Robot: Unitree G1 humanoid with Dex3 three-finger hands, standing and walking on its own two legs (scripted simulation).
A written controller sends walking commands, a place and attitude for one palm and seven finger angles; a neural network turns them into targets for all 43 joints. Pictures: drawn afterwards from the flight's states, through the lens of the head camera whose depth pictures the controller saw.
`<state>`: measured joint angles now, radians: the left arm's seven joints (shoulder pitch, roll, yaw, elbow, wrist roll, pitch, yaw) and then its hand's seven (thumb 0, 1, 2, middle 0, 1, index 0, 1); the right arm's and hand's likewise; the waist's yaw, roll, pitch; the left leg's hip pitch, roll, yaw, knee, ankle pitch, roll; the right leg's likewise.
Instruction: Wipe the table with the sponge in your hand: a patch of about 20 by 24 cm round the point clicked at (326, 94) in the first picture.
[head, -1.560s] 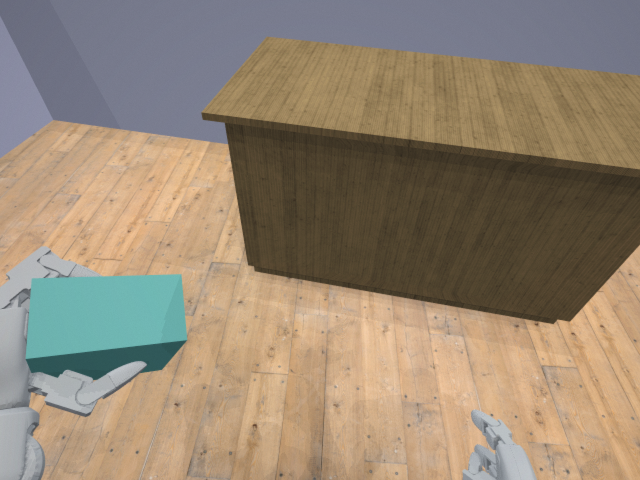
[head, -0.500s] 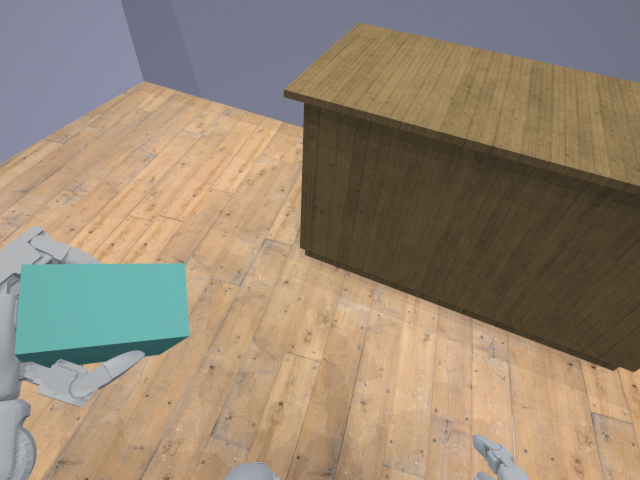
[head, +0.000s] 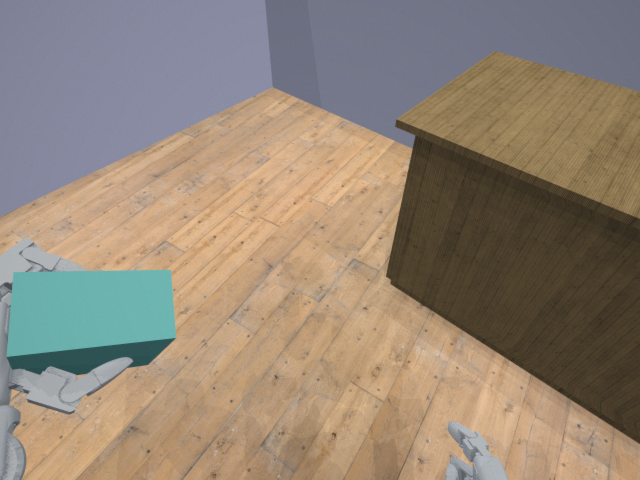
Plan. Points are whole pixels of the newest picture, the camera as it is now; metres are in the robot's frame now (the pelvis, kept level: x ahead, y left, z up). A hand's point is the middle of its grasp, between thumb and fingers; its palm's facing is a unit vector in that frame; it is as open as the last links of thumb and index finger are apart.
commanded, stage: walk to a spot facing it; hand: left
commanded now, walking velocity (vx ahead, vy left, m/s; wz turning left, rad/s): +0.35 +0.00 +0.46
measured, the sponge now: (115, 325) +0.22 +0.22 +0.16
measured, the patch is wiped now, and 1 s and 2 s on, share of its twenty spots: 0.00 0.00 0.00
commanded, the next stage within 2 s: none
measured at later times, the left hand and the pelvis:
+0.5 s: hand (86, 269) +0.27 +0.27 +0.17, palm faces +0.63 -0.66 -0.41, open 10.3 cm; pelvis +0.12 -0.01 -0.02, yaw +13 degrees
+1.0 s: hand (125, 230) +0.33 +0.26 +0.16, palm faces +0.76 -0.51 -0.39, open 10.3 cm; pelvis +0.25 -0.05 -0.01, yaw +29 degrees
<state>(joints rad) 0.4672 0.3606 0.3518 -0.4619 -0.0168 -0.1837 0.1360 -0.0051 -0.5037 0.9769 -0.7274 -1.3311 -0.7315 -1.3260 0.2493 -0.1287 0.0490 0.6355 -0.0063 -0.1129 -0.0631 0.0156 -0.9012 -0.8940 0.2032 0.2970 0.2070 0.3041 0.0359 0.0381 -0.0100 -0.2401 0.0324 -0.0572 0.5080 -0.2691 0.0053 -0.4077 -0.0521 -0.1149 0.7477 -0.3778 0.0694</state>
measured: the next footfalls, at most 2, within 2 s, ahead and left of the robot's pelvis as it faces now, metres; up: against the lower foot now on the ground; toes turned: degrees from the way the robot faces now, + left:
right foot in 0.04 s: +0.10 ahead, -0.12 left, +0.00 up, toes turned -6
left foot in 0.50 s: +0.21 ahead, +0.12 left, +0.00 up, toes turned +25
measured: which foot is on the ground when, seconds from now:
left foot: down 0.00-0.04, up 0.06-0.48, down 0.50-0.90, up 0.92-1.00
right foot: up 0.00-0.02, down 0.04-0.50, up 0.52-0.88, down 0.90-1.00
